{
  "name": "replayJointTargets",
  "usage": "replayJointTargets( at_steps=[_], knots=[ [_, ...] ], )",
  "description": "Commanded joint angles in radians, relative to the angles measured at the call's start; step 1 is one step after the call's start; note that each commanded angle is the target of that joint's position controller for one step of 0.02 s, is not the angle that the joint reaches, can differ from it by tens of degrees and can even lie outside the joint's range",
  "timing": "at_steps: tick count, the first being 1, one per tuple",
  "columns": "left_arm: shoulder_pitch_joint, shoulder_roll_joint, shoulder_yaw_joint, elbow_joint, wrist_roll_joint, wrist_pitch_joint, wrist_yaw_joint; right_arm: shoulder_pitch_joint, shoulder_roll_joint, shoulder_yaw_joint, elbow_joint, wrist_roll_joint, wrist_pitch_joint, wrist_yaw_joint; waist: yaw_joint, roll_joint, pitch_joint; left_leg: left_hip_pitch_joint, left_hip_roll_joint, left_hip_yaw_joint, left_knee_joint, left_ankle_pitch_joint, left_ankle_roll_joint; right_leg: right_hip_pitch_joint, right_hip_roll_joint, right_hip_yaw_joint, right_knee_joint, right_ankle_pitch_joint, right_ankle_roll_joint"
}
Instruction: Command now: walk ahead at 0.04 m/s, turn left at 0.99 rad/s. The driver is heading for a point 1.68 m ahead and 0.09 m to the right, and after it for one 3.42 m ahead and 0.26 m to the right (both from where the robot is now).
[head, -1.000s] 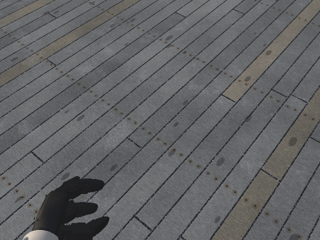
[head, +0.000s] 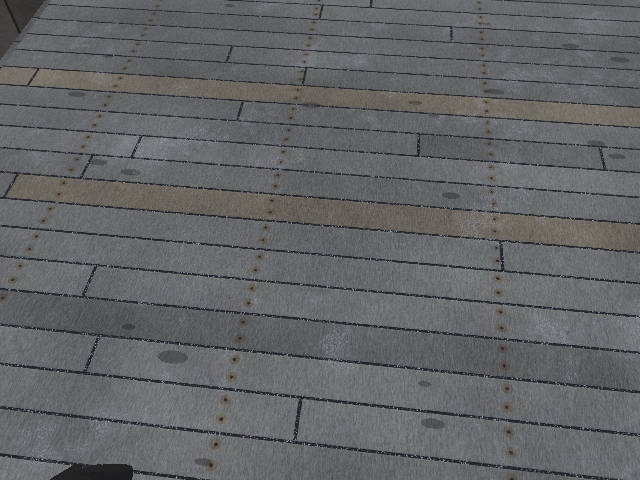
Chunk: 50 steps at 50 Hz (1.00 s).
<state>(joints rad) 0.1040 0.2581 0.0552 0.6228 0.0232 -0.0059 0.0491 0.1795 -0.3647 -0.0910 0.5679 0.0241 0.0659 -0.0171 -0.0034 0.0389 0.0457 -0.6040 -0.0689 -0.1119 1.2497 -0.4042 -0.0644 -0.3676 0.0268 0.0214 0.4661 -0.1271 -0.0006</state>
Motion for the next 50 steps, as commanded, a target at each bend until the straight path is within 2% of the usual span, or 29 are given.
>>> replayJointTargets(
  at_steps=[1, 4, 7, 11, 13, 14, 15, 16, 17, 18, 19, 20, 21, 22, 23, 25, 28, 31, 35, 38, 39, 40, 41, 42, 43, 44, 45, 47, 50],
  knots=[
    [-0.032, 0.140, 0.035, -0.066, 0.008, 0.002, 0.018, 0.019, -0.047, -0.012, -0.068, 0.006, -0.006, -0.001, 0.000, -0.155, -0.113, -0.088, 0.089, 0.083, 0.014, 0.062, -0.028, 0.179, -0.238, 0.155, -0.173, 0.115, -0.196],
    [0.001, 0.165, 0.051, -0.042, 0.005, 0.008, 0.016, -0.021, -0.034, -0.006, -0.084, 0.003, -0.010, 0.003, 0.029, -0.183, -0.155, -0.067, 0.142, 0.090, -0.112, 0.051, -0.034, 0.256, -0.290, 0.109, -0.173, 0.128, -0.222],
    [-0.025, 0.197, 0.069, -0.030, -0.005, 0.009, 0.005, -0.018, -0.023, -0.003, -0.079, -0.001, -0.010, 0.013, 0.020, -0.205, -0.171, 0.059, 0.161, 0.122, -0.265, 0.053, -0.008, 0.219, -0.316, 0.034, -0.177, 0.098, -0.208],
    [-0.015, 0.205, 0.078, 0.001, -0.030, 0.002, -0.017, 0.019, -0.028, -0.015, -0.056, -0.004, 0.002, 0.025, 0.003, -0.213, -0.165, 0.233, 0.120, 0.180, -0.518, 0.055, 0.053, 0.182, -0.335, -0.029, -0.128, 0.054, -0.173],
    [0.011, 0.164, 0.068, 0.028, -0.050, 0.005, -0.022, 0.135, -0.032, -0.030, -0.003, -0.009, 0.002, 0.022, -0.045, -0.157, -0.171, 0.434, 0.059, 0.191, -0.752, 0.169, 0.116, 0.088, -0.294, -0.094, 0.015, 0.020, -0.089],
    [0.046, 0.109, 0.055, 0.034, -0.035, 0.009, -0.032, 0.183, -0.107, -0.051, 0.006, -0.009, -0.004, 0.012, -0.035, 0.055, -0.135, 0.576, 0.201, -0.046, -0.865, 0.384, 0.187, -0.123, -0.200, -0.190, 0.251, -0.184, 0.008],
    [0.006, 0.078, 0.038, -0.035, 0.004, 0.003, -0.034, 0.147, -0.228, -0.066, -0.026, -0.028, -0.009, 0.000, -0.007, 0.349, -0.118, 0.613, 0.463, -0.395, -0.870, 0.657, 0.374, -0.428, -0.064, -0.186, 0.517, -0.546, 0.082],
    [-0.088, 0.135, 0.054, -0.043, -0.009, -0.004, -0.025, 0.152, -0.172, -0.051, -0.040, -0.070, -0.035, 0.006, -0.096, 0.217, -0.200, 0.520, 0.488, -0.378, -0.916, 0.604, 0.438, -0.395, -0.072, -0.022, 0.683, -0.540, 0.067],
    [-0.075, 0.146, 0.057, -0.027, -0.035, 0.002, -0.021, 0.092, -0.123, -0.028, -0.030, -0.077, -0.053, 0.008, -0.054, 0.164, -0.166, 0.474, 0.431, -0.259, -0.918, 0.518, 0.377, -0.373, -0.091, -0.005, 0.721, -0.444, 0.044],
    [-0.022, 0.128, 0.056, 0.015, -0.034, 0.011, -0.016, 0.016, -0.067, -0.012, -0.023, -0.057, -0.063, 0.007, -0.013, 0.122, -0.157, 0.451, 0.363, -0.163, -0.909, 0.449, 0.305, -0.347, -0.105, 0.000, 0.697, -0.354, 0.038],
    [0.033, 0.118, 0.053, 0.057, -0.020, 0.022, -0.014, -0.034, 0.008, 0.015, -0.013, -0.040, -0.071, 0.004, 0.010, 0.115, -0.161, 0.430, 0.319, -0.077, -0.898, 0.462, 0.262, -0.292, -0.111, -0.003, 0.685, -0.268, 0.051],
    [0.089, 0.105, 0.051, 0.090, -0.019, 0.029, -0.020, -0.049, 0.053, 0.035, 0.006, -0.041, -0.078, 0.001, 0.034, 0.121, -0.164, 0.378, 0.289, -0.001, -0.899, 0.500, 0.246, -0.200, -0.104, -0.005, 0.687, -0.204, 0.063],
    [0.111, 0.102, 0.050, 0.104, -0.030, 0.034, -0.026, -0.049, 0.067, 0.041, 0.018, -0.052, -0.083, -0.001, 0.036, 0.116, -0.151, 0.349, 0.275, 0.045, -0.909, 0.490, 0.241, -0.150, -0.091, -0.002, 0.675, -0.167, 0.072],
    [0.092, 0.104, 0.048, 0.093, -0.042, 0.035, -0.029, -0.062, 0.057, 0.039, 0.018, -0.063, -0.086, -0.005, 0.028, 0.107, -0.124, 0.346, 0.273, 0.075, -0.917, 0.458, 0.236, -0.140, -0.085, 0.011, 0.618, -0.146, 0.075],
    [0.050, 0.114, 0.046, 0.070, -0.046, 0.035, -0.031, -0.068, 0.025, 0.028, 0.016, -0.065, -0.084, -0.013, 0.012, 0.106, -0.094, 0.364, 0.286, 0.076, -0.922, 0.432, 0.240, -0.158, -0.082, 0.007, 0.560, -0.141, 0.076],
    [0.003, 0.122, 0.042, 0.031, -0.045, 0.038, -0.036, -0.026, -0.033, 0.007, 0.032, -0.060, -0.070, -0.028, -0.025, 0.103, -0.078, 0.445, 0.350, 0.032, -0.927, 0.423, 0.275, -0.214, -0.089, -0.002, 0.511, -0.191, 0.080],
    [0.003, 0.117, 0.038, -0.002, -0.046, 0.048, -0.047, 0.000, -0.045, -0.006, 0.043, -0.049, -0.056, -0.035, -0.048, 0.081, -0.071, 0.517, 0.421, -0.005, -0.923, 0.439, 0.315, -0.264, -0.117, -0.014, 0.496, -0.276, 0.082],
    [0.017, 0.096, 0.035, -0.023, -0.046, 0.057, -0.057, -0.026, -0.050, -0.016, 0.043, -0.045, -0.054, -0.031, -0.040, 0.071, -0.073, 0.513, 0.431, 0.038, -0.906, 0.522, 0.317, -0.229, -0.125, -0.048, 0.457, -0.308, 0.074],
    [0.030, 0.089, 0.039, -0.052, -0.052, 0.063, -0.075, -0.054, -0.068, -0.032, 0.045, -0.029, -0.054, -0.024, -0.027, 0.085, -0.109, 0.532, 0.434, 0.121, -0.848, 0.648, 0.281, -0.137, -0.099, -0.108, 0.334, -0.295, 0.037],
    [0.084, 0.094, 0.053, -0.054, -0.055, 0.074, -0.084, -0.075, -0.070, -0.041, 0.058, -0.002, -0.054, -0.016, 0.020, 0.084, -0.141, 0.505, 0.414, 0.215, -0.722, 0.619, 0.195, 0.022, -0.051, -0.155, 0.111, -0.151, -0.018],
    [0.142, 0.128, 0.071, -0.038, -0.050, 0.074, -0.070, -0.031, -0.048, -0.040, 0.082, 0.000, -0.057, -0.008, 0.041, 0.023, -0.160, 0.427, 0.361, 0.273, -0.599, 0.544, 0.130, 0.159, -0.027, -0.116, 0.008, -0.006, -0.060],
    [0.217, 0.259, 0.112, -0.042, -0.046, 0.068, -0.048, -0.046, -0.010, -0.032, 0.059, -0.027, -0.063, -0.005, 0.061, -0.198, -0.176, 0.158, 0.249, 0.343, -0.301, 0.246, 0.035, 0.376, -0.192, 0.170, -0.053, 0.395, -0.154],
    [0.224, 0.365, 0.125, -0.066, -0.008, 0.046, -0.051, -0.151, 0.037, -0.008, -0.031, -0.060, -0.075, -0.008, 0.060, -0.409, -0.229, -0.156, 0.066, 0.220, -0.058, -0.294, -0.031, 0.477, -0.406, 0.574, -0.065, 0.626, -0.382],
    [0.221, 0.295, 0.108, -0.071, -0.004, 0.022, -0.062, -0.199, -0.015, -0.022, -0.016, -0.052, -0.079, -0.006, 0.112, -0.212, -0.276, -0.193, 0.085, 0.059, 0.054, -0.297, -0.023, 0.482, -0.412, 0.511, -0.091, 0.539, -0.400],
    [0.181, 0.273, 0.096, -0.065, -0.014, 0.007, -0.057, -0.202, -0.022, -0.024, -0.016, -0.031, -0.082, -0.006, 0.073, -0.168, -0.218, -0.203, 0.091, 0.034, 0.047, -0.203, 0.000, 0.431, -0.354, 0.424, -0.094, 0.457, -0.345],
    [0.117, 0.252, 0.092, -0.071, -0.038, 0.006, -0.047, -0.174, -0.025, -0.027, 0.005, -0.032, -0.083, -0.015, 0.031, -0.097, -0.171, -0.207, 0.107, 0.028, -0.008, -0.103, 0.006, 0.382, -0.289, 0.356, -0.090, 0.383, -0.283],
    [0.062, 0.226, 0.082, -0.084, -0.056, 0.014, -0.037, -0.157, -0.042, -0.032, 0.012, -0.043, -0.081, -0.025, 0.005, -0.101, -0.147, -0.191, 0.113, 0.022, -0.060, -0.033, 0.004, 0.334, -0.262, 0.326, -0.093, 0.365, -0.250],
    [0.028, 0.221, 0.075, -0.102, -0.047, 0.026, -0.022, -0.119, -0.026, -0.030, 0.029, -0.046, -0.080, -0.023, -0.022, -0.125, -0.164, -0.099, 0.077, 0.031, -0.083, 0.051, -0.010, 0.260, -0.213, 0.295, -0.090, 0.403, -0.235],
    [0.055, 0.235, 0.081, -0.101, -0.047, 0.031, -0.011, -0.122, 0.002, -0.017, 0.038, -0.035, -0.084, -0.021, -0.010, -0.123, -0.172, -0.069, 0.037, 0.020, -0.239, 0.100, -0.029, 0.257, -0.180, 0.317, -0.076, 0.351, -0.224]
  ],
)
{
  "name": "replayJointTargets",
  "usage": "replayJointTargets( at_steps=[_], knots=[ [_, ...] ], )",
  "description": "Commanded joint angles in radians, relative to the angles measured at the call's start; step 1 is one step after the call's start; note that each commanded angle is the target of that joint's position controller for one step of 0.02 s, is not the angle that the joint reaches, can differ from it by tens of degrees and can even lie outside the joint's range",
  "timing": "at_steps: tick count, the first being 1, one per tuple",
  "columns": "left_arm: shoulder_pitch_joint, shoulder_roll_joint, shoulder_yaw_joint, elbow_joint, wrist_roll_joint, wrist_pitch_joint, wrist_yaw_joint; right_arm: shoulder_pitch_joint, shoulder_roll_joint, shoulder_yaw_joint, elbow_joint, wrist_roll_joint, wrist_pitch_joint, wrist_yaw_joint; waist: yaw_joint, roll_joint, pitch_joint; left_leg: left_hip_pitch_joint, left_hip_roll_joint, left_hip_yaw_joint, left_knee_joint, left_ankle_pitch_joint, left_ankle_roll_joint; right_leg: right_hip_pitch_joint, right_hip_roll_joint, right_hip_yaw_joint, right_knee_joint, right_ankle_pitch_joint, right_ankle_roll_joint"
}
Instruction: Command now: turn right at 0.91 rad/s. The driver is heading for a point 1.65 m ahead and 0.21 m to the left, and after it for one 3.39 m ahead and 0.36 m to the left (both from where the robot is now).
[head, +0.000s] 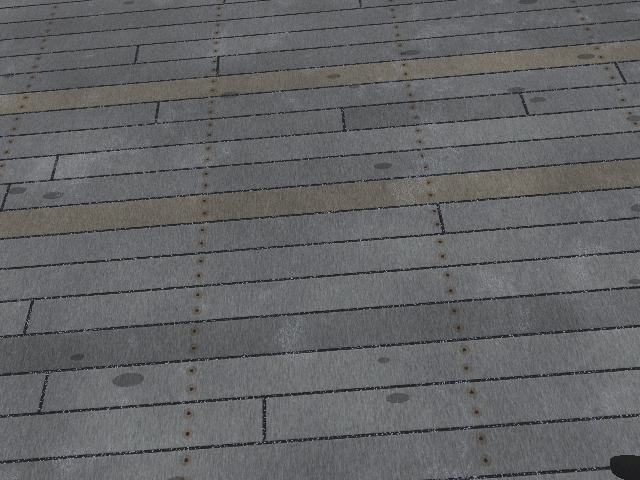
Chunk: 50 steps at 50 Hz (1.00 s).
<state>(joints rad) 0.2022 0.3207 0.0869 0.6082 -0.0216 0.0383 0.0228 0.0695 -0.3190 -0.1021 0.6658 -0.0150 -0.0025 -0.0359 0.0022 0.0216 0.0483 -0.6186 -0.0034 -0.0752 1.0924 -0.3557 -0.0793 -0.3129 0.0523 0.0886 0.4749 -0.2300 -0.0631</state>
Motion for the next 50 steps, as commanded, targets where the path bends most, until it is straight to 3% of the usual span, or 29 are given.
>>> replayJointTargets(
  at_steps=[1, 5, 10, 12, 13, 14, 15, 16, 17, 19, 21, 22, 26, 28, 29, 30, 31, 32, 33, 34, 35, 36, 38, 42, 45, 48, 50],
  knots=[
    [-0.041, 0.177, 0.051, -0.087, -0.005, -0.010, 0.019, -0.024, -0.039, -0.003, -0.062, 0.006, -0.017, -0.002, -0.011, -0.117, -0.172, -0.045, -0.040, -0.025, -0.137, 0.061, -0.018, 0.199, -0.198, 0.269, -0.079, 0.414, -0.156],
    [-0.061, 0.188, 0.056, -0.104, -0.004, 0.001, 0.021, -0.054, -0.048, -0.002, -0.062, 0.013, -0.025, 0.009, 0.003, -0.169, -0.156, 0.033, -0.072, -0.051, -0.300, 0.074, -0.016, 0.148, -0.176, 0.362, -0.058, 0.286, -0.136],
    [-0.080, 0.153, 0.034, -0.108, 0.003, 0.007, 0.009, -0.015, -0.071, -0.004, -0.050, 0.015, -0.041, 0.030, 0.020, -0.219, -0.190, 0.176, -0.050, -0.029, -0.447, 0.058, 0.019, 0.166, -0.182, 0.411, 0.029, 0.437, -0.126],
    [-0.106, 0.136, 0.022, -0.112, -0.002, 0.009, 0.009, 0.027, -0.071, -0.007, -0.041, 0.014, -0.051, 0.039, -0.015, -0.204, -0.172, 0.325, -0.032, -0.008, -0.655, 0.234, 0.055, 0.119, -0.142, 0.410, 0.062, 0.354, -0.089],
    [-0.071, 0.103, 0.012, -0.108, 0.009, 0.006, 0.009, 0.030, -0.100, -0.012, -0.048, 0.001, -0.053, 0.036, -0.002, -0.138, -0.180, 0.430, 0.060, -0.093, -0.699, 0.371, 0.092, 0.064, -0.098, 0.377, 0.116, 0.186, -0.046],
    [0.016, 0.044, -0.010, -0.098, 0.039, -0.002, 0.008, 0.003, -0.146, -0.011, -0.070, -0.020, -0.048, 0.033, 0.065, 0.100, -0.195, 0.505, 0.239, -0.297, -0.727, 0.637, 0.184, -0.014, 0.035, 0.229, 0.283, -0.192, 0.018],
    [-0.002, 0.065, -0.003, -0.109, 0.037, -0.007, 0.013, 0.021, -0.080, 0.013, -0.039, -0.046, -0.051, 0.037, 0.074, 0.262, -0.153, 0.438, 0.351, -0.509, -0.772, 0.651, 0.361, -0.089, 0.064, 0.170, 0.369, -0.440, 0.086],
    [0.001, 0.109, 0.006, -0.082, 0.037, -0.010, 0.018, -0.001, -0.017, 0.036, -0.051, -0.030, -0.060, 0.045, 0.057, 0.186, -0.142, 0.423, 0.336, -0.515, -0.780, 0.546, 0.382, -0.081, 0.004, 0.178, 0.444, -0.423, 0.124],
    [-0.025, 0.105, 0.007, -0.067, 0.040, -0.010, 0.014, -0.009, -0.001, 0.043, -0.044, -0.014, -0.059, 0.048, 0.051, 0.144, -0.144, 0.434, 0.275, -0.437, -0.770, 0.461, 0.338, -0.077, -0.023, 0.141, 0.434, -0.379, 0.146],
    [-0.060, 0.080, 0.007, -0.057, 0.045, -0.011, 0.010, -0.011, -0.078, 0.020, -0.045, 0.025, -0.040, 0.045, 0.035, 0.112, -0.105, 0.458, 0.192, -0.380, -0.751, 0.363, 0.273, -0.099, -0.044, 0.084, 0.319, -0.305, 0.170],
    [-0.103, 0.056, 0.004, -0.054, 0.026, -0.023, 0.006, 0.039, -0.170, -0.017, -0.050, 0.035, -0.011, 0.032, 0.000, 0.124, -0.091, 0.465, 0.135, -0.350, -0.732, 0.403, 0.259, -0.074, 0.010, 0.016, 0.234, -0.278, 0.167],
    [-0.104, 0.053, 0.005, -0.050, 0.017, -0.028, 0.008, 0.062, -0.181, -0.026, -0.053, 0.036, -0.001, 0.027, -0.011, 0.133, -0.108, 0.495, 0.132, -0.369, -0.729, 0.411, 0.265, -0.076, 0.027, 0.008, 0.215, -0.268, 0.164],
    [-0.085, 0.040, 0.011, -0.026, 0.001, -0.045, 0.008, 0.064, -0.147, -0.034, -0.069, 0.052, 0.021, 0.012, -0.008, 0.172, -0.158, 0.539, 0.129, -0.440, -0.717, 0.427, 0.265, -0.038, 0.041, 0.021, 0.093, -0.199, 0.140],
    [-0.033, 0.038, 0.017, 0.003, 0.001, -0.058, -0.003, 0.032, -0.141, -0.038, -0.084, 0.064, 0.036, 0.001, 0.026, 0.167, -0.178, 0.484, 0.101, -0.430, -0.685, 0.418, 0.234, 0.077, 0.042, 0.002, -0.070, -0.066, 0.113],
    [0.005, 0.056, 0.027, 0.021, 0.004, -0.061, -0.006, 0.023, -0.128, -0.036, -0.093, 0.067, 0.042, -0.005, 0.039, 0.149, -0.197, 0.391, 0.072, -0.404, -0.652, 0.351, 0.197, 0.200, -0.002, 0.011, -0.135, 0.029, 0.091],
    [0.031, 0.119, 0.043, 0.025, 0.023, -0.058, -0.003, 0.012, -0.086, -0.024, -0.112, 0.062, 0.042, -0.006, 0.039, 0.031, -0.189, 0.210, 0.010, -0.320, -0.527, 0.196, 0.143, 0.316, -0.156, 0.135, -0.155, 0.075, 0.019],
    [-0.002, 0.188, 0.056, 0.023, 0.057, -0.051, -0.006, 0.045, -0.060, -0.016, -0.137, 0.056, 0.033, 0.001, -0.004, -0.283, -0.131, 0.001, -0.132, -0.120, -0.352, -0.162, 0.085, 0.314, -0.362, 0.367, -0.193, 0.281, -0.126],
    [-0.061, 0.130, 0.042, -0.009, 0.078, -0.058, -0.003, 0.100, -0.132, -0.039, -0.112, 0.035, 0.024, 0.007, -0.016, -0.240, -0.118, -0.022, -0.052, -0.106, -0.106, -0.263, 0.040, 0.261, -0.469, 0.387, -0.177, 0.423, -0.204],
    [-0.113, 0.075, 0.024, -0.026, 0.067, -0.060, 0.007, 0.134, -0.169, -0.055, -0.083, 0.040, 0.026, 0.015, -0.041, -0.158, -0.108, -0.012, -0.025, -0.085, 0.003, -0.210, 0.025, 0.238, -0.424, 0.282, -0.153, 0.467, -0.182],
    [-0.148, 0.058, 0.019, -0.031, 0.052, -0.059, 0.015, 0.156, -0.156, -0.056, -0.063, 0.044, 0.036, 0.016, -0.054, -0.122, -0.094, -0.018, -0.017, -0.065, 0.054, -0.149, 0.009, 0.234, -0.352, 0.183, -0.133, 0.458, -0.138],
    [-0.150, 0.055, 0.016, -0.026, 0.035, -0.060, 0.021, 0.155, -0.133, -0.049, -0.060, 0.041, 0.044, 0.017, -0.044, -0.125, -0.080, -0.062, -0.002, -0.051, 0.101, -0.083, -0.007, 0.259, -0.321, 0.122, -0.119, 0.486, -0.119],
    [-0.134, 0.061, 0.015, -0.020, 0.029, -0.058, 0.027, 0.141, -0.104, -0.037, -0.069, 0.043, 0.048, 0.023, -0.031, -0.133, -0.068, -0.083, 0.015, -0.023, 0.114, -0.047, -0.021, 0.263, -0.303, 0.064, -0.114, 0.551, -0.117],
    [-0.075, 0.080, 0.021, -0.007, 0.037, -0.046, 0.034, 0.072, -0.075, -0.018, -0.109, 0.052, 0.048, 0.034, 0.016, -0.148, -0.057, -0.111, 0.039, 0.037, 0.053, 0.006, -0.039, 0.293, -0.293, 0.002, -0.125, 0.572, -0.135],
    [-0.030, 0.132, 0.037, 0.007, 0.036, -0.029, 0.028, 0.005, -0.055, 0.002, -0.168, 0.044, 0.049, 0.057, 0.057, -0.157, -0.074, -0.067, 0.081, 0.080, -0.121, 0.015, -0.036, 0.344, -0.341, -0.051, -0.133, 0.533, -0.155],
    [-0.058, 0.165, 0.050, 0.008, 0.022, -0.032, 0.011, 0.015, -0.065, 0.000, -0.178, 0.042, 0.056, 0.069, 0.042, -0.167, -0.075, 0.053, 0.076, 0.133, -0.245, 0.028, -0.005, 0.291, -0.354, -0.127, -0.119, 0.543, -0.133],
    [-0.063, 0.171, 0.057, 0.021, -0.006, -0.048, -0.012, 0.031, -0.083, -0.014, -0.181, 0.046, 0.078, 0.075, 0.024, -0.183, -0.085, 0.168, 0.049, 0.176, -0.385, 0.034, 0.044, 0.280, -0.368, -0.184, -0.043, 0.565, -0.088],
    [-0.077, 0.149, 0.054, 0.033, -0.023, -0.056, -0.018, 0.148, -0.112, -0.040, -0.146, 0.043, 0.083, 0.068, -0.052, -0.143, -0.137, 0.387, -0.009, 0.195, -0.573, 0.140, 0.107, 0.212, -0.327, -0.264, 0.164, 0.618, -0.019]
  ],
)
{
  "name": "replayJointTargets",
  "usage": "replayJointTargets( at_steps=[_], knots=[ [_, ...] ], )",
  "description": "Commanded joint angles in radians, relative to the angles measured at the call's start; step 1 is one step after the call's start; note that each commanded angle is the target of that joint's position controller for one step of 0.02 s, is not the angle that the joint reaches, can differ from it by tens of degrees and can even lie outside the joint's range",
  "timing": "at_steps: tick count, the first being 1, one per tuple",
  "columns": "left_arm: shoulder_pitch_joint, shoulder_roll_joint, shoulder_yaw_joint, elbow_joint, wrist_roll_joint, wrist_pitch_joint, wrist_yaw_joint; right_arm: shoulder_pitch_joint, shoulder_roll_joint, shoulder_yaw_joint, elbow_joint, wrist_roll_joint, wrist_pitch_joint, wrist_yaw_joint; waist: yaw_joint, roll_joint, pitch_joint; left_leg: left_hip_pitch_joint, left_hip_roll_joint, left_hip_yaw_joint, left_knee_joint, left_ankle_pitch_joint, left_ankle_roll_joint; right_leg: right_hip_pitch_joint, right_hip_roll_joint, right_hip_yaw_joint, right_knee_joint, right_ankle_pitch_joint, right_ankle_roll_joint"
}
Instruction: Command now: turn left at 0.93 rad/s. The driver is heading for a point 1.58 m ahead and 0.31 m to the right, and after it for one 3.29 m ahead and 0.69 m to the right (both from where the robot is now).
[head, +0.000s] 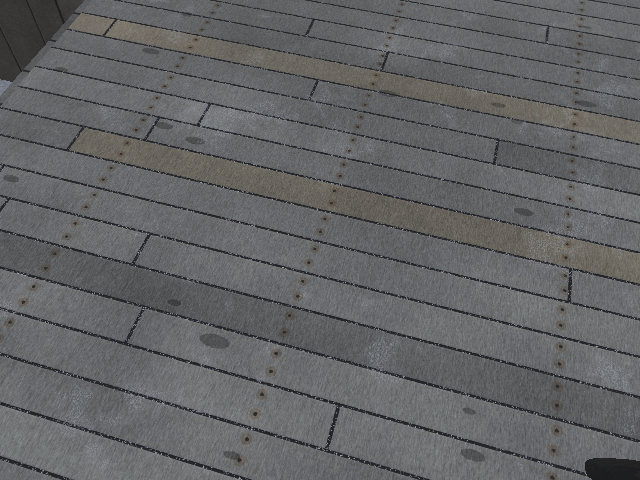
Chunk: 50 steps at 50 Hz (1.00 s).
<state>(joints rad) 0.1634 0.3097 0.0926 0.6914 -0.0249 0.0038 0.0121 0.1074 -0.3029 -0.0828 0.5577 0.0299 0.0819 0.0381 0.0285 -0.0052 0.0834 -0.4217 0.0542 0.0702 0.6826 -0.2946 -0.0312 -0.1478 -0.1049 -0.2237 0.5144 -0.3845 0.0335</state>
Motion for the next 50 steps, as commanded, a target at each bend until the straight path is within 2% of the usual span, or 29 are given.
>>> replayJointTargets(
  at_steps=[1, 2, 3, 4, 5, 6, 8, 10, 12, 14, 19, 20, 21, 24, 28, 29, 30, 31, 32, 33, 34, 35, 36, 39, 43, 45, 47, 49, 50],
  knots=[
    [0.005, 0.132, 0.040, -0.041, -0.010, -0.031, -0.014, 0.225, -0.208, -0.091, -0.013, -0.005, -0.006, -0.028, -0.129, 0.014, -0.223, 0.443, -0.039, -0.078, -0.246, 0.392, 0.128, -0.148, -0.098, 0.014, 0.345, 0.589, -0.034],
    [0.001, 0.029, 0.007, -0.108, 0.062, -0.040, -0.019, 0.235, -0.354, -0.116, -0.037, -0.003, -0.014, -0.047, -0.062, 0.352, -0.258, 0.671, 0.227, -0.494, -0.179, 0.935, 0.287, -0.531, 0.056, 0.030, 0.675, -0.304, 0.053],
    [-0.043, 0.079, 0.009, -0.114, 0.059, -0.044, -0.013, 0.202, -0.307, -0.093, -0.072, -0.046, -0.049, -0.031, -0.119, 0.262, -0.420, 0.613, 0.356, -0.685, -0.271, 0.752, 0.451, -0.587, 0.104, 0.275, 0.825, -0.341, 0.060],
    [-0.106, 0.128, 0.019, -0.114, 0.023, -0.038, -0.006, 0.160, -0.244, -0.072, -0.064, -0.043, -0.070, -0.023, -0.122, 0.141, -0.340, 0.536, 0.318, -0.567, -0.306, 0.628, 0.411, -0.589, 0.068, 0.305, 0.832, -0.263, 0.039],
    [-0.106, 0.129, 0.020, -0.112, 0.018, -0.031, 0.004, 0.107, -0.201, -0.058, -0.047, -0.021, -0.077, -0.031, -0.082, 0.102, -0.248, 0.454, 0.256, -0.479, -0.313, 0.516, 0.344, -0.591, 0.044, 0.298, 0.763, -0.174, 0.024],
    [-0.089, 0.130, 0.021, -0.092, 0.030, -0.022, 0.018, 0.059, -0.166, -0.043, -0.049, -0.006, -0.074, -0.040, -0.057, 0.067, -0.206, 0.382, 0.213, -0.421, -0.315, 0.462, 0.296, -0.561, 0.023, 0.297, 0.701, -0.106, 0.025],
    [-0.038, 0.129, 0.023, -0.072, 0.039, -0.008, 0.021, -0.003, -0.165, -0.031, -0.056, -0.022, -0.068, -0.057, -0.016, 0.101, -0.199, 0.249, 0.164, -0.344, -0.327, 0.522, 0.278, -0.430, 0.050, 0.270, 0.677, -0.008, 0.040],
    [0.039, 0.103, 0.011, -0.039, 0.023, -0.014, 0.002, 0.048, -0.138, -0.019, -0.028, -0.018, -0.080, -0.061, -0.021, 0.112, -0.250, 0.268, 0.130, -0.328, -0.402, 0.019, 0.270, -0.409, 0.043, 0.242, 0.577, 0.084, 0.036],
    [0.008, 0.082, -0.005, -0.045, 0.009, -0.025, -0.013, 0.081, -0.138, -0.011, 0.000, -0.021, -0.103, -0.054, -0.053, 0.179, -0.189, 0.262, 0.146, -0.372, -0.484, -0.268, 0.258, -0.443, 0.032, 0.225, 0.461, 0.144, 0.027],
    [-0.038, 0.093, -0.008, -0.064, -0.001, -0.037, -0.019, 0.101, -0.161, -0.013, 0.020, -0.037, -0.127, -0.050, -0.074, 0.179, -0.128, 0.274, 0.184, -0.384, -0.521, -0.303, 0.250, -0.488, 0.016, 0.241, 0.389, 0.187, 0.006],
    [-0.036, 0.090, -0.009, -0.082, -0.013, -0.053, -0.025, 0.154, -0.166, -0.015, 0.068, -0.033, -0.170, -0.046, -0.089, 0.137, -0.047, 0.392, 0.267, -0.342, -0.575, -0.315, 0.236, -0.669, -0.001, 0.300, 0.376, 0.220, -0.016],
    [-0.029, 0.089, -0.011, -0.061, 0.088, -0.020, -0.067, 0.198, -0.160, -0.008, 0.079, -0.089, -0.150, -0.033, -0.091, 0.096, -0.060, 0.343, 0.235, -0.255, -0.606, -0.356, 0.199, -0.594, 0.048, 0.249, 0.358, 0.188, -0.010],
    [-0.028, 0.078, -0.009, -0.067, 0.080, -0.005, -0.090, 0.170, -0.164, -0.011, 0.078, -0.092, -0.147, -0.027, -0.075, 0.144, -0.026, 0.304, 0.223, -0.200, -0.611, -0.334, 0.175, -0.568, 0.042, 0.228, 0.341, 0.202, -0.012],
    [-0.034, 0.080, -0.012, -0.081, 0.049, 0.002, -0.117, 0.141, -0.173, -0.016, 0.079, -0.077, -0.156, -0.034, -0.050, 0.154, -0.007, 0.264, 0.246, -0.097, -0.629, -0.322, 0.139, -0.480, 0.011, 0.194, 0.272, 0.202, -0.044],
    [-0.025, 0.093, -0.015, -0.087, 0.045, 0.005, -0.109, 0.139, -0.182, -0.024, 0.099, -0.086, -0.149, -0.041, -0.037, 0.115, 0.001, 0.317, 0.271, 0.006, -0.569, -0.308, 0.130, -0.381, 0.021, 0.110, 0.194, 0.061, -0.134],
    [0.018, 0.090, -0.015, -0.072, 0.044, 0.002, -0.102, 0.133, -0.180, -0.023, 0.102, -0.084, -0.144, -0.040, -0.015, 0.089, -0.006, 0.304, 0.260, 0.045, -0.491, -0.224, 0.129, -0.305, 0.050, 0.079, 0.161, 0.062, -0.160],
    [0.153, 0.098, -0.007, -0.024, 0.048, -0.004, -0.091, 0.121, -0.175, -0.019, 0.105, -0.083, -0.138, -0.039, 0.054, 0.036, -0.052, 0.254, 0.214, 0.119, -0.279, 0.032, 0.121, -0.138, 0.114, 0.048, 0.121, 0.037, -0.182],
    [0.428, 0.154, 0.019, 0.073, 0.054, -0.017, -0.071, 0.100, -0.140, -0.005, 0.091, -0.098, -0.132, -0.037, 0.167, -0.125, -0.156, 0.123, 0.129, 0.190, 0.173, 0.320, 0.103, 0.127, 0.156, 0.145, 0.066, -0.107, -0.216],
    [0.451, 0.289, 0.040, 0.065, 0.046, -0.028, -0.054, 0.071, -0.010, 0.037, 0.013, -0.093, -0.143, -0.025, 0.130, -0.446, -0.146, -0.276, -0.026, 0.139, 0.500, -0.120, 0.043, 0.276, -0.083, 0.693, -0.177, -0.427, -0.311],
    [0.368, 0.284, 0.033, 0.011, 0.031, -0.030, -0.054, -0.012, -0.033, 0.041, -0.033, -0.097, -0.159, -0.019, 0.115, -0.389, -0.140, -0.519, -0.115, -0.083, 0.653, -0.201, 0.028, 0.332, -0.143, 1.079, -0.381, -0.473, -0.359],
    [0.332, 0.267, 0.034, 0.000, 0.044, -0.030, -0.044, -0.041, -0.089, 0.034, -0.034, -0.100, -0.176, -0.010, 0.106, -0.235, -0.116, -0.595, -0.041, -0.127, 0.710, -0.129, 0.036, 0.362, -0.182, 1.004, -0.341, -0.332, -0.353],
    [0.338, 0.244, 0.033, 0.007, 0.045, -0.033, -0.038, -0.019, -0.116, 0.032, -0.007, -0.099, -0.188, -0.006, 0.084, -0.083, -0.123, -0.541, 0.007, -0.139, 0.652, -0.043, 0.041, 0.312, -0.158, 0.895, -0.284, -0.217, -0.337],
    [0.319, 0.223, 0.026, 0.010, 0.038, -0.037, -0.033, 0.006, -0.117, 0.034, 0.013, -0.103, -0.187, -0.007, 0.046, -0.004, -0.098, -0.465, 0.040, -0.134, 0.572, 0.003, 0.034, 0.216, -0.119, 0.795, -0.279, -0.157, -0.310],
    [0.279, 0.160, 0.000, 0.008, 0.026, -0.061, -0.026, 0.016, -0.099, 0.047, 0.030, -0.108, -0.139, 0.005, -0.001, -0.034, -0.033, -0.358, 0.049, -0.104, 0.449, 0.066, -0.007, 0.061, -0.013, 0.654, -0.346, -0.027, -0.296],
    [0.324, 0.168, 0.007, 0.042, 0.024, -0.073, -0.025, -0.144, -0.074, 0.067, -0.018, -0.086, -0.125, 0.009, 0.027, -0.017, 0.027, -0.367, 0.002, -0.048, 0.217, 0.172, -0.039, 0.031, 0.041, 0.586, -0.366, 0.295, -0.308],
    [0.340, 0.173, 0.010, 0.061, 0.021, -0.074, -0.021, -0.220, -0.054, 0.080, -0.042, -0.075, -0.132, 0.013, 0.054, -0.053, 0.024, -0.304, -0.030, -0.032, 0.067, 0.247, -0.037, 0.032, 0.059, 0.570, -0.350, 0.438, -0.295],
    [0.346, 0.181, 0.013, 0.079, 0.016, -0.080, -0.015, -0.270, -0.063, 0.081, -0.068, -0.066, -0.137, 0.010, 0.069, -0.083, 0.014, -0.225, -0.043, -0.038, -0.038, 0.317, -0.017, 0.058, 0.027, 0.602, -0.353, 0.588, -0.279],
    [0.287, 0.207, 0.020, 0.078, 0.011, -0.084, -0.009, -0.214, -0.091, 0.073, -0.058, -0.059, -0.141, -0.001, 0.024, -0.082, -0.019, -0.056, -0.064, -0.058, -0.126, 0.335, 0.011, 0.068, 0.014, 0.600, -0.312, 0.751, -0.240],
    [0.262, 0.231, 0.024, 0.081, 0.011, -0.088, -0.008, -0.114, -0.117, 0.061, -0.026, -0.060, -0.142, -0.012, -0.021, -0.080, -0.084, 0.095, -0.098, -0.046, -0.135, 0.298, 0.027, 0.082, 0.022, 0.580, -0.235, 0.945, -0.212]
  ],
)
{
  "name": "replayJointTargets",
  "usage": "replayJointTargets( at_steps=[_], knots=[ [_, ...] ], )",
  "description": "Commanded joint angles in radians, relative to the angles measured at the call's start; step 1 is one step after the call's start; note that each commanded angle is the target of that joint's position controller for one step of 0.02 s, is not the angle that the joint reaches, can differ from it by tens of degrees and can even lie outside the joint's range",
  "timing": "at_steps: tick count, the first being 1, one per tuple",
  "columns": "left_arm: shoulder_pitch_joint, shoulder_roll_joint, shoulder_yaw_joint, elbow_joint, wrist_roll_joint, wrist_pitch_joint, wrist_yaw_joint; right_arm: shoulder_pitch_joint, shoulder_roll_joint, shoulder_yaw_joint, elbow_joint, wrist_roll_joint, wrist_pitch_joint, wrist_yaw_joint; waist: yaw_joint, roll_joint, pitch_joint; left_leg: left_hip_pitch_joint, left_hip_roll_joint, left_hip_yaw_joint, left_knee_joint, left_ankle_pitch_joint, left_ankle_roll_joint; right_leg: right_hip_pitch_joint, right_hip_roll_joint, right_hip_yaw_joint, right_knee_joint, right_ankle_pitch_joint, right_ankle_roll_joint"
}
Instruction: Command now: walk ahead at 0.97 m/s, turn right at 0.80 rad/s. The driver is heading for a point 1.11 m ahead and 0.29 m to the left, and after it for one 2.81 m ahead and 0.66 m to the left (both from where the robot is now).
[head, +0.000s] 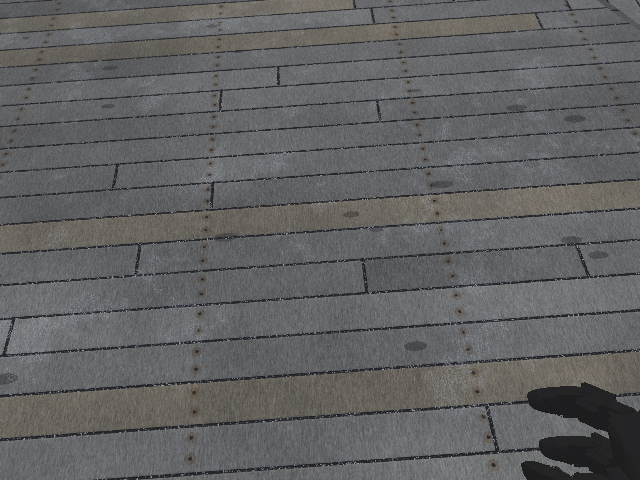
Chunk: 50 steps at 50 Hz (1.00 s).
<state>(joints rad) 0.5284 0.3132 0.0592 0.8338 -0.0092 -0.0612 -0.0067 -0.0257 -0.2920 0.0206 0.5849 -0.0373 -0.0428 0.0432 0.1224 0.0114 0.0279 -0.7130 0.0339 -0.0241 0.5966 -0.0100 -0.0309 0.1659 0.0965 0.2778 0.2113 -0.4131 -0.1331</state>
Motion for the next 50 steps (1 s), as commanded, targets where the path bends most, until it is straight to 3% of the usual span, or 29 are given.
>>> replayJointTargets(
  at_steps=[1, 2, 3, 4, 5, 7, 8, 10, 13, 16, 20, 22, 23, 24, 25, 26, 27, 29, 32, 37, 39, 41, 43, 44, 45, 46, 47, 48, 50],
  knots=[
    [-0.109, 0.252, 0.062, -0.053, 0.008, -0.026, 0.007, 0.182, -0.178, -0.066, -0.005, 0.012, -0.020, -0.034, -0.185, -0.092, -0.133, 0.570, -0.105, 0.064, -0.003, -0.071, 0.045, -0.221, -0.176, 0.065, 0.236, 1.140, -0.024],
    [-0.157, 0.254, 0.060, -0.050, 0.022, -0.028, 0.004, 0.411, -0.205, -0.087, 0.055, 0.018, -0.018, -0.057, -0.316, -0.083, -0.220, 0.788, -0.076, 0.077, -0.001, -0.122, 0.057, -0.293, -0.151, 0.036, 0.490, 1.128, -0.008],
    [-0.160, 0.161, 0.038, -0.049, 0.040, -0.040, 0.008, 0.618, -0.253, -0.112, 0.102, -0.001, -0.022, -0.081, -0.386, -0.010, -0.311, 0.998, 0.071, -0.083, 0.026, -0.422, 0.073, -0.446, -0.097, -0.012, 0.825, 0.886, -0.003],
    [-0.088, -0.014, -0.006, -0.090, 0.009, -0.043, -0.002, 0.619, -0.329, -0.125, 0.121, -0.042, -0.029, -0.079, -0.279, 0.342, -0.354, 1.109, 0.312, -0.597, -0.195, -0.835, 0.145, -0.731, 0.058, -0.072, 1.154, -0.007, 0.022],
    [-0.037, 0.030, -0.019, -0.094, 0.007, -0.043, -0.009, 0.473, -0.283, -0.124, 0.104, -0.024, -0.028, -0.059, -0.192, 0.382, -0.324, 1.023, 0.346, -0.953, -0.392, -0.896, 0.195, -0.830, 0.035, -0.080, 1.217, 0.014, 0.004],
    [-0.199, 0.106, -0.010, -0.083, 0.046, -0.023, -0.020, 0.348, -0.134, -0.103, 0.110, -0.005, -0.029, -0.040, -0.179, 0.044, -0.111, 0.752, 0.264, -0.650, -0.352, -0.675, 0.241, -0.808, -0.063, -0.134, 1.165, 0.165, 0.015],
    [-0.271, 0.099, -0.012, -0.107, 0.058, -0.020, -0.029, 0.370, -0.111, -0.095, 0.140, -0.009, -0.033, -0.038, -0.175, 0.010, -0.073, 0.678, 0.216, -0.543, -0.346, -0.555, 0.236, -0.799, -0.078, -0.135, 1.119, 0.150, 0.020],
    [-0.319, 0.052, -0.032, -0.149, 0.078, -0.011, -0.041, 0.430, -0.076, -0.078, 0.213, 0.002, -0.047, -0.035, -0.130, 0.069, -0.015, 0.591, 0.162, -0.445, -0.362, -0.415, 0.247, -0.807, -0.115, -0.141, 1.029, 0.106, 0.040],
    [-0.447, 0.038, -0.060, -0.222, 0.095, -0.009, -0.046, 0.479, -0.098, -0.082, 0.245, 0.022, -0.062, -0.038, -0.116, 0.058, 0.061, 0.542, 0.155, -0.413, -0.437, -0.306, 0.289, -0.904, -0.177, -0.193, 0.859, 0.109, 0.098],
    [-0.584, 0.025, -0.091, -0.275, 0.063, -0.023, -0.072, 0.428, -0.154, -0.106, 0.229, 0.021, -0.064, -0.038, -0.120, 0.051, 0.090, 0.330, 0.079, -0.267, -0.526, -0.203, 0.249, -0.636, -0.150, -0.266, 0.500, 0.303, 0.137],
    [-0.570, 0.078, -0.067, -0.256, 0.050, -0.021, -0.048, 0.491, -0.195, -0.116, 0.257, 0.046, -0.066, -0.019, -0.123, 0.029, 0.027, 0.436, 0.113, -0.242, -0.438, 0.186, 0.210, -0.409, -0.095, -0.300, 0.383, 0.397, 0.120],
    [-0.357, 0.123, -0.035, -0.188, 0.064, -0.028, -0.017, 0.511, -0.221, -0.123, 0.275, 0.043, -0.059, -0.019, -0.025, -0.002, -0.122, 0.466, 0.049, -0.181, -0.066, 0.431, 0.172, -0.149, -0.051, -0.318, 0.338, 0.282, 0.098],
    [-0.195, 0.171, -0.010, -0.159, 0.076, -0.034, 0.005, 0.484, -0.204, -0.120, 0.264, 0.045, -0.063, -0.018, 0.059, -0.009, -0.204, 0.304, -0.002, -0.166, 0.203, 0.285, 0.152, 0.071, -0.165, -0.225, 0.348, 0.181, 0.080],
    [-0.002, 0.245, 0.014, -0.135, 0.096, -0.035, 0.026, 0.465, -0.062, -0.091, 0.232, 0.032, -0.069, -0.027, 0.089, -0.186, -0.329, 0.143, -0.064, -0.124, 0.553, -0.400, 0.153, 0.243, -0.456, 0.096, 0.300, -0.179, 0.066],
    [-0.067, 0.285, 0.025, -0.148, 0.088, -0.019, 0.026, 0.543, -0.033, -0.080, 0.175, 0.080, -0.058, -0.032, -0.001, -0.347, -0.397, -0.034, -0.102, -0.078, 0.773, -0.451, 0.148, 0.224, -0.610, 0.590, 0.038, -0.421, -0.010],
    [-0.183, 0.185, 0.015, -0.158, 0.071, -0.015, 0.025, 0.459, -0.088, -0.087, 0.192, 0.052, -0.037, -0.038, -0.031, -0.185, -0.204, -0.113, -0.016, -0.065, 0.806, -0.338, 0.149, 0.081, -0.545, 0.482, 0.011, -0.450, -0.018],
    [-0.239, 0.105, -0.001, -0.159, 0.062, -0.021, 0.019, 0.393, -0.089, -0.090, 0.191, 0.036, -0.025, -0.027, -0.042, -0.106, -0.100, -0.112, 0.017, -0.052, 0.761, -0.271, 0.142, -0.032, -0.492, 0.285, 0.035, -0.251, -0.009],
    [-0.243, 0.058, -0.011, -0.125, 0.061, -0.035, 0.014, 0.364, -0.055, -0.090, 0.195, 0.020, -0.001, -0.006, -0.091, -0.085, -0.021, -0.050, 0.061, -0.055, 0.704, -0.248, 0.122, -0.179, -0.413, 0.037, 0.012, 0.045, 0.018],
    [-0.193, -0.003, -0.022, -0.052, 0.026, -0.060, 0.005, 0.260, -0.008, -0.080, 0.146, 0.007, 0.038, 0.016, -0.118, -0.092, 0.033, -0.100, 0.086, -0.028, 0.680, -0.215, 0.114, -0.200, -0.355, -0.191, -0.024, 0.326, 0.063],
    [-0.225, 0.028, -0.015, -0.022, 0.034, -0.075, 0.013, 0.068, -0.023, -0.053, 0.050, 0.019, 0.040, 0.053, -0.144, -0.051, 0.068, 0.002, 0.034, 0.110, 0.379, 0.011, 0.142, -0.253, -0.258, -0.496, -0.106, 0.617, 0.095],
    [-0.184, 0.094, -0.006, -0.009, 0.033, -0.078, 0.017, 0.008, -0.023, -0.039, 0.011, 0.013, 0.036, 0.063, -0.157, -0.046, 0.109, 0.122, -0.005, 0.194, 0.210, 0.033, 0.179, -0.252, -0.301, -0.549, -0.065, 1.007, 0.111],
    [-0.154, 0.161, 0.011, -0.012, 0.035, -0.058, 0.030, 0.082, -0.068, -0.051, 0.044, 0.011, 0.034, 0.053, -0.204, -0.082, 0.027, 0.258, -0.086, 0.237, 0.167, -0.012, 0.207, -0.151, -0.314, -0.556, 0.086, 1.346, 0.121],
    [-0.217, 0.222, 0.028, -0.043, 0.045, -0.022, 0.043, 0.405, -0.148, -0.087, 0.134, 0.011, 0.029, 0.035, -0.375, -0.112, -0.145, 0.608, -0.136, 0.186, 0.156, -0.088, 0.258, -0.195, -0.354, -0.525, 0.510, 1.494, 0.103],
    [-0.236, 0.217, 0.029, -0.055, 0.054, -0.010, 0.036, 0.595, -0.196, -0.117, 0.204, 0.013, 0.030, 0.012, -0.434, -0.061, -0.226, 0.879, -0.142, 0.110, 0.101, -0.148, 0.287, -0.355, -0.323, -0.511, 0.839, 1.227, 0.103],
    [-0.253, 0.123, 0.012, -0.060, 0.060, -0.014, 0.015, 0.527, -0.258, -0.150, 0.205, 0.044, 0.047, -0.016, -0.360, 0.167, -0.144, 0.977, -0.049, -0.064, 0.036, -0.214, 0.313, -0.642, -0.111, -0.498, 1.250, 0.135, 0.132],
    [-0.140, 0.080, -0.012, -0.187, 0.042, -0.035, 0.011, 0.428, -0.387, -0.164, 0.143, 0.003, 0.060, -0.019, -0.204, 0.289, -0.298, 1.216, 0.191, -0.632, -0.105, -0.190, 0.520, -0.997, -0.048, -0.331, 1.530, -0.103, 0.174],
    [-0.241, 0.131, -0.016, -0.209, 0.046, -0.061, 0.013, 0.456, -0.347, -0.168, 0.115, 0.008, 0.064, -0.031, -0.276, 0.085, -0.333, 1.193, 0.234, -0.797, -0.290, -0.403, 0.536, -1.078, -0.088, -0.191, 1.491, -0.014, 0.162],
    [-0.278, 0.135, -0.021, -0.209, 0.044, -0.072, 0.013, 0.429, -0.283, -0.155, 0.140, 0.013, 0.055, -0.042, -0.227, -0.023, -0.141, 1.000, 0.220, -0.757, -0.365, -0.428, 0.482, -1.079, -0.141, -0.183, 1.357, 0.041, 0.154],
    [-0.293, 0.113, -0.032, -0.200, 0.074, -0.050, 0.015, 0.365, -0.226, -0.135, 0.152, 0.017, 0.020, -0.052, -0.126, -0.105, -0.005, 0.690, 0.124, -0.577, -0.362, -0.236, 0.421, -0.927, -0.201, -0.185, 1.180, 0.039, 0.169]
  ],
)
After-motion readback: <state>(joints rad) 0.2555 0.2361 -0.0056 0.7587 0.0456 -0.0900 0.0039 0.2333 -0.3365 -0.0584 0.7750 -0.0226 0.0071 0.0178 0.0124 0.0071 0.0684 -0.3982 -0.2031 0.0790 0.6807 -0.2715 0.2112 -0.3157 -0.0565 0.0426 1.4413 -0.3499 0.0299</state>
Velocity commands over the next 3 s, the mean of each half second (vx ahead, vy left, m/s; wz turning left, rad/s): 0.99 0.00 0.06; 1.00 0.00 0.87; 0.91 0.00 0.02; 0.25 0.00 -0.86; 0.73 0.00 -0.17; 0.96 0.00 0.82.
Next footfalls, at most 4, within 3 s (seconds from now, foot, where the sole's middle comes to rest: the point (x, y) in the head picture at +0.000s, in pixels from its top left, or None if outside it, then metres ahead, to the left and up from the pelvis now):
0.06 left None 0.27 0.13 -0.76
0.46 right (448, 399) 0.61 -0.13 -0.76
0.90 left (337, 247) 0.98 0.14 -0.76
1.34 right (304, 123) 1.42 0.28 -0.76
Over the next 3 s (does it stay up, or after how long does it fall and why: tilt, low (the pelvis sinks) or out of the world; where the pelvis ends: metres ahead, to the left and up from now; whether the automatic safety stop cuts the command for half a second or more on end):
stays up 2.19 0.41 0.00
